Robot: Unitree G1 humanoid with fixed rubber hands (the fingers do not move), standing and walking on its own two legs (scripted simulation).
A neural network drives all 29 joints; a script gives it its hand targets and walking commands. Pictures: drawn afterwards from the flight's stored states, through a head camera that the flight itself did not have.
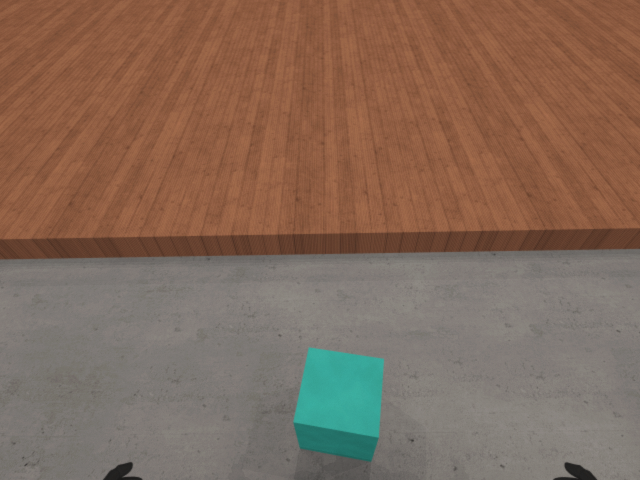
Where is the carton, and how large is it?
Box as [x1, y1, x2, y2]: [293, 347, 383, 461]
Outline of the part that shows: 309,347 293,421 300,448 370,461 378,438 383,359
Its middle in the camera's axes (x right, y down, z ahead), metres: +0.06 +0.48 +1.09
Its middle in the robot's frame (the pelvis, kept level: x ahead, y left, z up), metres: +0.43 -0.01 -0.66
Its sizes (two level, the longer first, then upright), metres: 0.210 0.200 0.250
